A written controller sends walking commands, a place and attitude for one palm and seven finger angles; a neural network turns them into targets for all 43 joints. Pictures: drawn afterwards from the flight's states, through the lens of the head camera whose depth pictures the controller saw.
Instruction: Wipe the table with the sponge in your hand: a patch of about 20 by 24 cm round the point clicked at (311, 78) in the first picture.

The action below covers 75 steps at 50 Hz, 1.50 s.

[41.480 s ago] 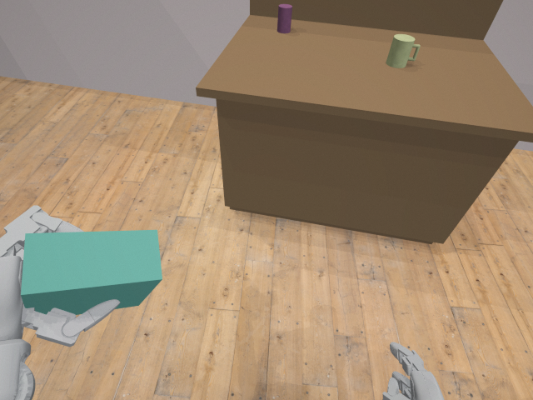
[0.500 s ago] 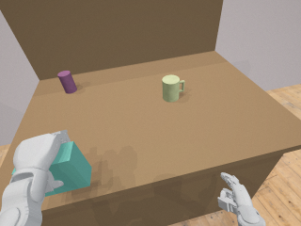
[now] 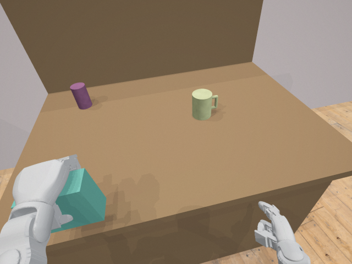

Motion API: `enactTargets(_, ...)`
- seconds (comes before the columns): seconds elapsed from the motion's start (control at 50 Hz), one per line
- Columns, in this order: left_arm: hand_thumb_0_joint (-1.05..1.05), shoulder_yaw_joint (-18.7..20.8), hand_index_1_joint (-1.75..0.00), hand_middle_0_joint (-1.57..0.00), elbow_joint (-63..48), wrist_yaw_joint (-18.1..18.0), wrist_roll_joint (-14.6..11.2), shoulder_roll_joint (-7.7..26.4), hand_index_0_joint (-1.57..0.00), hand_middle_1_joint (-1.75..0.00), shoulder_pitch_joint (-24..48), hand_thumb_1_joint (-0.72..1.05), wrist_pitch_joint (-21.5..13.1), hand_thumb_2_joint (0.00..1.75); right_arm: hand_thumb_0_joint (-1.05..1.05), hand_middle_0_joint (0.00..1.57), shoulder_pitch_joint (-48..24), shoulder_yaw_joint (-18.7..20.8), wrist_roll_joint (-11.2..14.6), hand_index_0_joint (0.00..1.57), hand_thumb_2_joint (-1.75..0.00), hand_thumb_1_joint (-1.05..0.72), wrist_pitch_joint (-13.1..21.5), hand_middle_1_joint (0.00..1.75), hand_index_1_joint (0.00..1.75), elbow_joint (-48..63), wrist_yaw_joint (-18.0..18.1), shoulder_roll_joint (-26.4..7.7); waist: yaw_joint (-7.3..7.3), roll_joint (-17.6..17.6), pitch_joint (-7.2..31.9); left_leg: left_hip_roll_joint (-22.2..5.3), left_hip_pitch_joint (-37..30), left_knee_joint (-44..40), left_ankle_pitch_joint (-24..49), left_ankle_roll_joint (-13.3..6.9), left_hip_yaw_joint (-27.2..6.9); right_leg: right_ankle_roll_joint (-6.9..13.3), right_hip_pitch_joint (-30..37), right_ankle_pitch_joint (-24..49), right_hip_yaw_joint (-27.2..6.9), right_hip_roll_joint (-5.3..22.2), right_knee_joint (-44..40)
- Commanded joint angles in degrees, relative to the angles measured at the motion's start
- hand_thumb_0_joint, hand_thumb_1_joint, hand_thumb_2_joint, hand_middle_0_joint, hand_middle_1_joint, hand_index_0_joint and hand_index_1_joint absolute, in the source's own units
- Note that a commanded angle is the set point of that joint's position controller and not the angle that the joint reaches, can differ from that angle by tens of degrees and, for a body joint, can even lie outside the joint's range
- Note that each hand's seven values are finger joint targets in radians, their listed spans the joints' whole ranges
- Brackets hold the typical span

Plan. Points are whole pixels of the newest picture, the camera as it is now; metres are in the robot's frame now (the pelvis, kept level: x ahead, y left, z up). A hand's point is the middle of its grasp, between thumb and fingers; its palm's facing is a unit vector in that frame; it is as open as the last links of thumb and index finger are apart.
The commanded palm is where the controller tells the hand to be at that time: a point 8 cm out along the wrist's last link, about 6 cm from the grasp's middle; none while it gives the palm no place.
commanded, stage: bring the sponge back beside the body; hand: left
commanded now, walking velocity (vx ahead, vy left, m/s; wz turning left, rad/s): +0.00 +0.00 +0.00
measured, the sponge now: (69, 206) +0.19 +0.28 +0.06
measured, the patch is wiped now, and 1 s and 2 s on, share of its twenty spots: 1.00 1.00 1.00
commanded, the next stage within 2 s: step back with the hand held close in 0.06 s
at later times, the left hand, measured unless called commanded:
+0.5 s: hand (74, 171) +0.21 +0.24 +0.17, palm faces +0.30 -0.87 -0.39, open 10.1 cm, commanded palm +0.16 +0.29 +0.17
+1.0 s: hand (55, 188) +0.17 +0.26 +0.16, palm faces +0.38 -0.85 -0.36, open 10.1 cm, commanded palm +0.12 +0.31 +0.17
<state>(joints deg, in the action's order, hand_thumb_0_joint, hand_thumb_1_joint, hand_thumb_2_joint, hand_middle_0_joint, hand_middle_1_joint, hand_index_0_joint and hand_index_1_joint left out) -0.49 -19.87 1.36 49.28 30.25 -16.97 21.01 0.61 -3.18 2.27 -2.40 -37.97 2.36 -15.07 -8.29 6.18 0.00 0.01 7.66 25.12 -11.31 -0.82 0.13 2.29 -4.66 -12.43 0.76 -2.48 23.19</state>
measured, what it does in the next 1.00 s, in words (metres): stands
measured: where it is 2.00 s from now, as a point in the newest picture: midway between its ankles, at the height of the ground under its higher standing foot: outside the picture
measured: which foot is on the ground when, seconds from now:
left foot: down 0.00-1.00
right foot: down 0.00-1.00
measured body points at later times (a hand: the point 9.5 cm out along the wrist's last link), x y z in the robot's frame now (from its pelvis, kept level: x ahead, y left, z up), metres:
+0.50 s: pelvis -0.01 +0.02 -0.01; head +0.00 +0.03 +0.44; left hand +0.19 +0.29 +0.19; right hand +0.15 -0.23 -0.09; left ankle +0.03 +0.11 -0.74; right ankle +0.01 -0.10 -0.74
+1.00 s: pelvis -0.04 +0.02 -0.03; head -0.03 +0.04 +0.42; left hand +0.15 +0.31 +0.18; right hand +0.16 -0.20 -0.09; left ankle +0.03 +0.11 -0.74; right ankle +0.01 -0.10 -0.74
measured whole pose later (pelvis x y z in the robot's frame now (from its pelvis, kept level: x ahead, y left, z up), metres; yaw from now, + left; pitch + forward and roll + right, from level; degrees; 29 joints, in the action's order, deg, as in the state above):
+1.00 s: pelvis -0.04 +0.02 -0.03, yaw +1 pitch +2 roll -2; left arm 19.3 -33.6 -7.8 -3.8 22.5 -26.5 -7.6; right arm 10.3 -2.1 0.6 2.9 -31.4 3.5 -13.1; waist -0.3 0.3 1.0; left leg 1.1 28.8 41.6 -16.6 -1.4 -1.1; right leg 0.4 -24.2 -15.2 1.8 -1.7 37.4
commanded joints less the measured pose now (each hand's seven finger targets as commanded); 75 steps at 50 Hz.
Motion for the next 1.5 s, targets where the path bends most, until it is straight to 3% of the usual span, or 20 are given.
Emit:
enactTargets(0.0,0.0,10.54,-1.6,-1.2,-12.89,-2.65,2.16,13.45,-1.2,-1.6,11.01,0.1,-0.4,1.3,0.0,0.2,-16.27,2.0,0.21,0.2,-0.9,-0.9,3.83,0.3,0.3,11.16,0.29,-5.29,-0.07,-0.61,6.56,0.5,-2.66,-3.66,5.6,-1.8,-5.53,2.34,-2.2,1.7,-8.15,0.38,-5.63)
enactTargets(0.16,0.0,7.01,-1.6,-1.2,-3.42,-2.41,3.0,9.67,-1.2,-1.6,10.0,0.1,0.61,1.3,0.0,0.2,-14.13,1.78,-0.05,0.2,-0.9,-0.9,3.24,0.3,0.3,9.96,0.64,-5.63,0.62,-3.44,2.63,0.58,-1.01,-4.05,3.67,-1.63,-4.67,2.11,-4.74,-0.14,-5.24,0.29,-6.21)
enactTargets(0.18,0.0,18.51,-1.6,-1.2,-22.65,-4.12,-48.95,1.54,-1.2,-1.6,22.39,0.1,-12.73,1.3,0.0,0.2,-5.04,1.88,0.8,0.2,-0.9,-0.9,3.43,0.3,0.3,23.1,0.87,-3.3,7.19,-10.12,-4.92,-0.58,-0.26,0.68,-7.26,-2.83,-4.72,1.64,-16.73,0.71,-11.72,2.73,-9.82)
enactTargets(0.2,0.0,22.17,-1.6,-1.2,-16.69,-5.53,-49.02,9.64,-1.2,-1.6,17.97,0.1,-17.82,1.3,0.0,0.2,-2.48,-0.38,-0.86,0.2,-0.9,-0.9,4.34,0.3,0.3,19.21,1.49,-2.91,6.5,-15.17,-2.05,-0.16,-0.98,2.41,-9.76,-3.06,-5.26,2.12,-17.37,-4.58,-12.65,4.13,-10.19)
enactTargets(0.24,0.0,21.96,-1.6,-1.2,-17.73,-6.47,-53.0,4.1,-1.2,-1.6,8.02,0.1,-22.15,1.3,0.0,0.2,2.62,1.14,-0.64,0.2,-0.9,-0.9,4.68,0.3,0.3,16.66,2.07,-3.61,6.95,-15.66,3.61,-1.25,-2.8,7.4,-8.26,-2.3,-4.79,1.93,-18.34,-1.88,-11.93,9.57,-9.0)
enactTargets(0.3,0.0,26.6,-1.6,-1.2,-27.7,-8.27,-54.37,6.95,-1.2,-1.6,3.95,0.1,-26.65,1.3,0.0,0.2,3.62,2.13,-1.46,0.2,-0.9,-0.9,5.6,0.3,0.3,16.38,2.72,-5.98,6.72,3.21,9.83,-4.55,0.0,3.99,-2.13,-2.64,-7.35,1.82,-13.54,8.1,-9.58,9.71,0.91)
enactTargets(0.34,0.0,26.51,-1.6,-1.2,-26.67,-8.57,-54.54,3.81,-1.2,-1.6,-2.79,0.1,-27.89,1.3,0.0,0.2,4.18,2.55,-1.48,0.2,-0.9,-0.9,5.9,0.3,0.3,16.92,2.43,-5.64,6.57,6.58,9.43,-5.82,6.32,2.04,-3.47,-3.12,-9.65,0.56,-12.32,4.66,-6.33,7.37,4.27)
enactTargets(0.52,0.0,28.1,-1.6,-1.2,-22.66,-8.94,-54.68,2.86,-1.2,-1.6,-10.79,0.1,-30.35,1.3,0.0,0.2,5.56,4.23,-0.99,0.2,-0.9,-0.9,6.14,0.3,0.3,15.45,2.5,-5.78,7.75,-5.89,10.43,-6.6,10.47,5.78,3.36,-2.56,-10.66,0.3,-13.46,8.74,-5.29,7.86,6.16)
enactTargets(0.72,0.0,28.87,-1.6,-1.2,-28.2,-10.23,-52.34,2.88,-1.2,-1.6,-8.73,0.1,-32.09,1.3,0.0,0.2,6.48,4.57,-2.57,0.2,-0.9,-0.9,9.9,0.3,0.3,14.18,2.42,-6.68,7.31,4.3,7.35,-10.82,19.26,-6.0,-12.61,-5.51,-17.87,-2.24,-10.32,-7.02,-2.36,1.13,14.04)
enactTargets(0.84,0.0,26.87,-1.6,-1.2,-23.48,-9.88,-52.93,1.56,-1.2,-1.6,-6.61,0.1,-31.75,1.3,0.0,0.2,7.23,4.79,-1.66,0.2,-0.9,-0.9,9.14,0.3,0.3,14.44,2.43,-5.95,8.74,-7.46,4.88,-4.6,18.96,8.18,-19.92,-2.37,-10.08,2.1,-17.87,-0.51,-11.58,9.83,2.97)
enactTargets(0.92,0.0,26.18,-1.6,-1.2,-25.11,-10.43,-53.56,2.18,-1.2,-1.6,-4.99,0.1,-32.36,1.3,0.0,0.2,7.68,4.51,-1.72,0.2,-0.9,-0.9,8.02,0.3,0.3,14.01,2.11,-4.86,10.0,-10.64,9.68,-2.27,11.72,19.2,-8.48,-0.25,-6.41,5.66,-20.8,13.92,-15.4,17.27,2.43)
enactTargets(0.98,0.0,28.03,-1.6,-1.2,-28.46,-10.7,-53.74,3.48,-1.2,-1.6,-6.13,0.1,-32.8,1.3,0.0,0.2,6.02,4.91,-1.19,0.2,-0.9,-0.9,7.31,0.3,0.3,15.99,2.17,-5.37,9.1,-8.17,8.62,-4.77,12.45,11.12,-8.32,-1.44,-9.29,2.78,-21.84,8.6,-10.98,12.79,7.07)
enactTargets(1.06,0.0,29.7,-1.6,-1.2,-30.39,-10.97,-51.42,3.05,-1.2,-1.6,-4.54,0.1,-33.31,1.3,0.0,0.2,4.82,5.02,-3.02,0.2,-0.9,-0.9,8.78,0.3,0.3,15.54,2.09,-6.13,8.37,10.31,6.39,-16.31,23.91,-11.52,-23.1,-7.63,-24.63,-3.12,-15.62,-12.67,-2.93,-0.33,29.91)
enactTargets(1.12,0.0,28.12,-1.6,-1.2,-29.06,-11.14,-52.19,1.57,-1.2,-1.6,-4.15,0.1,-33.03,1.3,0.0,0.2,7.3,5.37,-2.94,0.2,-0.9,-0.9,10.2,0.3,0.3,13.46,1.53,-4.62,7.84,3.24,9.38,-16.16,8.25,-5.11,0.95,-7.81,-20.04,-2.71,-24.28,-17.21,-4.54,0.82,29.6)
enactTargets(1.22,0.0,24.94,-1.6,-1.2,-27.56,-10.43,-52.28,-0.73,-1.2,-1.6,-5.92,0.1,-32.73,1.3,0.0,0.2,6.79,4.74,-2.49,0.2,-0.9,-0.9,10.53,0.3,0.3,12.59,1.03,-4.8,7.92,6.19,11.32,-14.15,6.26,-2.52,4.63,-4.54,-15.8,-2.4,-14.95,-8.29,-3.11,0.74,8.17)
enactTargets(1.3,0.0,27.78,-1.6,-1.2,-29.31,-9.85,-51.95,3.13,-1.2,-1.6,-6.13,0.1,-34.53,1.3,0.0,0.2,5.74,4.8,-2.23,0.2,-0.9,-0.9,10.09,0.3,0.3,12.88,1.11,-4.93,8.16,-4.62,11.78,-7.17,13.15,11.51,-9.64,-0.49,-8.82,2.01,-9.82,10.94,-6.72,8.27,-1.32)
enactTargets(1.34,0.0,26.43,-1.6,-1.2,-27.73,-10.28,-53.26,2.19,-1.2,-1.6,-8.12,0.1,-34.33,1.3,0.0,0.2,6.61,5.99,-0.8,0.2,-0.9,-0.9,9.42,0.3,0.3,13.39,1.73,-4.37,8.96,-17.3,10.19,-0.1,10.66,33.35,-13.23,2.87,-2.06,8.16,-22.48,14.87,-14.36,20.1,-3.31)
enactTargets(1.38,0.0,27.44,-1.6,-1.2,-28.68,-10.45,-53.16,2.96,-1.2,-1.6,-7.72,0.1,-33.91,1.3,0.0,0.2,4.22,4.47,-1.27,0.2,-0.9,-0.9,8.24,0.3,0.3,14.54,1.36,-1.59,9.3,-14.31,9.54,-2.0,16.91,37.53,-16.95,2.45,-4.54,9.37,-19.91,30.67,-15.06,23.03,0.71)
enactTargets(1.44,0.0,29.01,-1.6,-1.2,-26.85,-10.98,-52.96,3.65,-1.2,-1.6,-9.0,0.1,-33.9,1.3,0.0,0.2,4.31,3.64,-1.35,0.2,-0.9,-0.9,6.85,0.3,0.3,14.29,1.98,-1.83,10.18,-8.92,8.68,-2.34,14.81,13.72,-8.03,1.49,-2.24,3.48,-16.48,32.34,-9.41,17.68,10.05)
enactTargets(1.48,0.0,29.68,-1.6,-1.2,-29.04,-11.53,-53.56,3.39,-1.2,-1.6,-8.91,0.1,-34.43,1.3,0.0,0.2,4.91,5.51,-1.21,0.2,-0.9,-0.9,7.68,0.3,0.3,15.0,2.46,-4.93,9.12,0.25,9.83,-10.74,9.0,1.41,8.63,-3.06,-12.12,-1.12,-20.97,13.49,-5.01,8.45,18.11)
